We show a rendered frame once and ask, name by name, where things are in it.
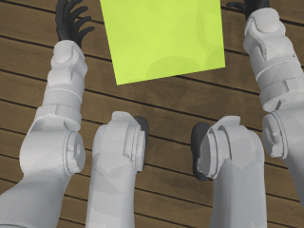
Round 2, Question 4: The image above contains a carton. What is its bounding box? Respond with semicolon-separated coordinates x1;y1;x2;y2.
100;0;225;86

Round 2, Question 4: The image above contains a robot left forearm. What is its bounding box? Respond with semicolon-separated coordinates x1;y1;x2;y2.
19;40;88;172

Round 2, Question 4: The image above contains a right robot upper arm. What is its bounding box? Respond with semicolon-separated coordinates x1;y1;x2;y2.
261;106;304;210

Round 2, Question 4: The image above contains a robot right forearm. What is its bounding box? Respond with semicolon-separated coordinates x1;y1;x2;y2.
242;8;304;112

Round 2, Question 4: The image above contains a left robot upper arm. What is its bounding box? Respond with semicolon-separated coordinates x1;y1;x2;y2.
0;129;86;228

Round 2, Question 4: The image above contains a left robot shin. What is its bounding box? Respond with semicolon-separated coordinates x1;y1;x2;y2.
91;111;139;160

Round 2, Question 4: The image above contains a robot left thigh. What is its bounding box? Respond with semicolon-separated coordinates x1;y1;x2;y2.
85;120;145;228

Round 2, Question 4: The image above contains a robot right hand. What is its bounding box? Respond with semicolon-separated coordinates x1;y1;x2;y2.
226;0;270;22

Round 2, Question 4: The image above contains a robot left hand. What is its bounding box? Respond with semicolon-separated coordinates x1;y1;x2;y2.
55;0;95;48

